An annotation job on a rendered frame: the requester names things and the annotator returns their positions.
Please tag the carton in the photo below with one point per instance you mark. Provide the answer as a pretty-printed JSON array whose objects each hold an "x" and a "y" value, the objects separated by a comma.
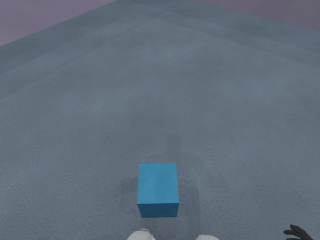
[{"x": 157, "y": 195}]

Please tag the robot left thigh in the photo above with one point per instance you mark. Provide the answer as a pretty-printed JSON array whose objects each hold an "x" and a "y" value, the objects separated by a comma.
[{"x": 141, "y": 235}]

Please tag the robot right hand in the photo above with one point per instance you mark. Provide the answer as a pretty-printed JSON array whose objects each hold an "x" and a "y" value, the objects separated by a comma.
[{"x": 297, "y": 231}]

